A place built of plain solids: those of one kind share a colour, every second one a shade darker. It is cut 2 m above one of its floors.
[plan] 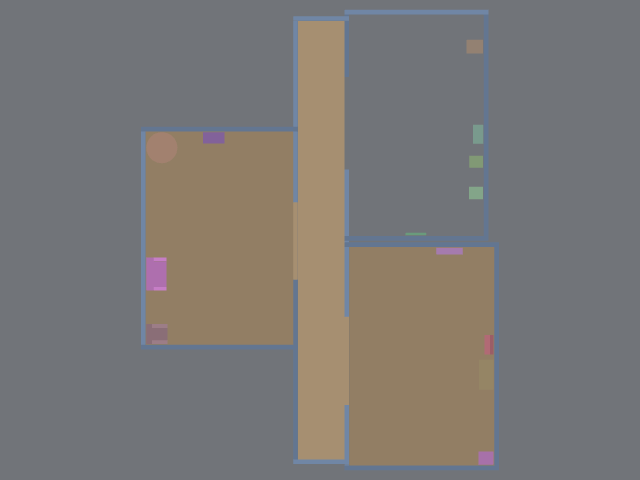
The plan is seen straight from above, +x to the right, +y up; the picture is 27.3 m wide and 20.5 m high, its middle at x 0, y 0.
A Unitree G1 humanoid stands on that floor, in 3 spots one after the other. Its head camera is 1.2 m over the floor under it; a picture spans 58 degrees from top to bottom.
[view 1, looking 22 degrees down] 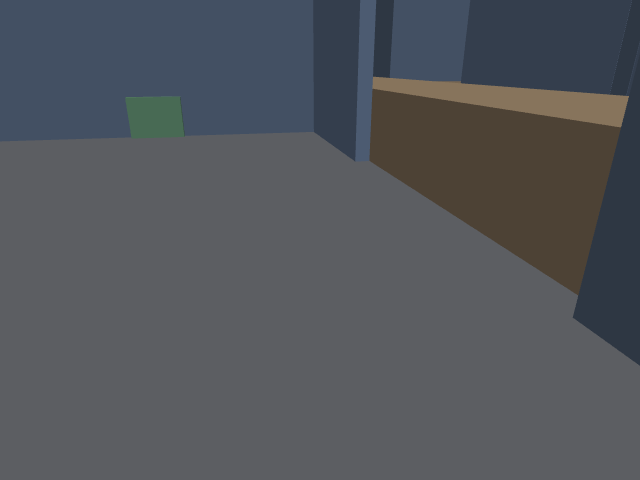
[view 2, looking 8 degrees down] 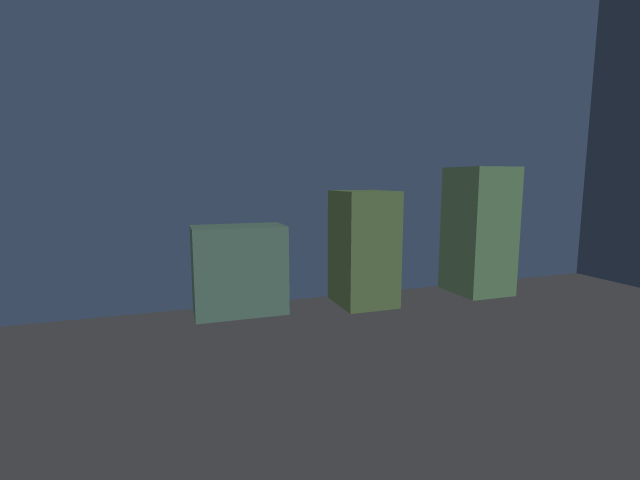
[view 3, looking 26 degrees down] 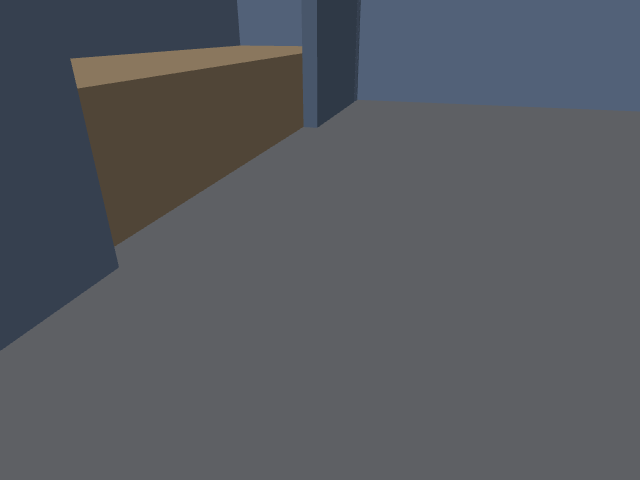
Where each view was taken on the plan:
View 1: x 2.91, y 8.56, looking -102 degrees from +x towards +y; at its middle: ground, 3.20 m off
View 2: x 2.91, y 5.08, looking -19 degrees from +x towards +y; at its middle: wall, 4.37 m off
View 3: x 2.91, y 1.29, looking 106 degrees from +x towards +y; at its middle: ground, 2.74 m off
